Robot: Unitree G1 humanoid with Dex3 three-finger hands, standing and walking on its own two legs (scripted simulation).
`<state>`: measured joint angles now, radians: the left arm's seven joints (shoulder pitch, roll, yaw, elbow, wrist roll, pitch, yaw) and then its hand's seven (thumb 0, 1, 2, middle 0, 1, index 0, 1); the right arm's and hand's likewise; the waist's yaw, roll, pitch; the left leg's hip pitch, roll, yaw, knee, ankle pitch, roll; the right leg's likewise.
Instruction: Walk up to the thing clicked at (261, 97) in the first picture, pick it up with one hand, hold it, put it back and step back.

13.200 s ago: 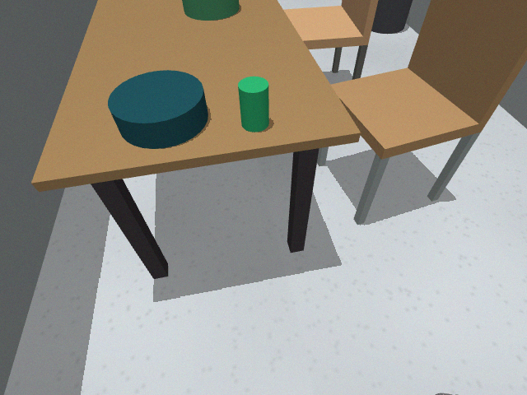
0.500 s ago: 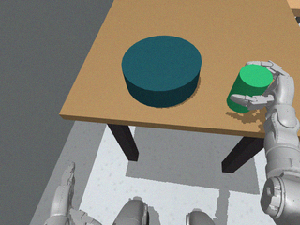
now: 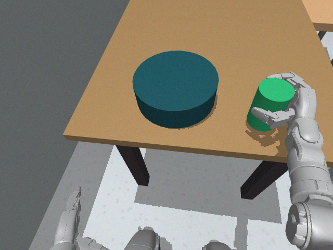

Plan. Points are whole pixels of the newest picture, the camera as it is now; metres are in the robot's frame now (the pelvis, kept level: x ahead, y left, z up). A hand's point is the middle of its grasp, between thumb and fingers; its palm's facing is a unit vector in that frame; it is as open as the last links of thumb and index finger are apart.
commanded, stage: settle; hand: right
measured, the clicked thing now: (267, 106) +0.44 -0.20 +0.07
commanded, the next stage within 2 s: lift in 0.50 s
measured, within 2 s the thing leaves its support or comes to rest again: neither
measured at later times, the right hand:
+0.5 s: hand (272, 95) +0.43 -0.19 +0.11, palm faces +0.15 +0.99 +0.01, open 10.6 cm
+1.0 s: hand (286, 86) +0.40 -0.19 +0.17, palm faces +0.16 +0.99 +0.00, open 10.7 cm
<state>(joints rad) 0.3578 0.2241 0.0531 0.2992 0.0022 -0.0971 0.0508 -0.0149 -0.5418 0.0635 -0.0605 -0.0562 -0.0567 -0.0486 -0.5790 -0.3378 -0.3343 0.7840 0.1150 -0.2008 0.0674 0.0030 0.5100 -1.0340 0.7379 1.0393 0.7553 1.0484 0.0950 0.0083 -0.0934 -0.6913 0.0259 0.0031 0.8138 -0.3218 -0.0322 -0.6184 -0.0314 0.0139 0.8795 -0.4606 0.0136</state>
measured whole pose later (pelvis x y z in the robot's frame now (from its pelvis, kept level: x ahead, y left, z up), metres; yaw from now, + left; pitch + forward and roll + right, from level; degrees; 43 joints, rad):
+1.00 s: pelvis +0.00 +0.01 +0.02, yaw +0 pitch +3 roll +0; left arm 0.29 0.23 0.06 0.46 -0.02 -0.11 0.09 -0.02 -0.54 0.05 -0.06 -0.06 -0.06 -0.05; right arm -0.49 -0.30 -0.29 0.54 0.17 -0.02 0.06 0.00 0.55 -1.10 0.71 1.11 0.73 1.12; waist 0.04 -0.02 -0.06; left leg -0.45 0.03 0.00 0.64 -0.25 -0.02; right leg -0.36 -0.03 0.00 0.67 -0.37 0.02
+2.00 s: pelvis -0.01 +0.01 +0.03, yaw -2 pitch -3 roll +0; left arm 0.25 0.24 0.09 0.61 -0.03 -0.18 0.08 -0.02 -0.52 0.04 -0.05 -0.05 -0.05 -0.03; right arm -0.36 -0.28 -0.27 -0.07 0.23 0.52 0.02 0.00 0.57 -1.12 0.71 1.11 0.73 1.12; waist 0.00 -0.07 -0.05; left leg -0.29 0.04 0.03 0.55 -0.21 -0.02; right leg -0.21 -0.02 0.03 0.57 -0.31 0.02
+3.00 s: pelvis -0.01 +0.01 +0.03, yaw -2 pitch -3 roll +0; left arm 0.23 0.23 0.10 0.65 -0.03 -0.23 0.08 -0.02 -0.54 0.05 -0.05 -0.06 -0.05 -0.04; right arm -0.33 -0.28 -0.29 -0.18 0.25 0.65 0.04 0.00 0.57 -1.12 0.72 1.10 0.73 1.11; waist 0.00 -0.07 -0.06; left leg -0.28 0.05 0.03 0.55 -0.22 -0.03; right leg -0.21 -0.01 0.03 0.58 -0.32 0.02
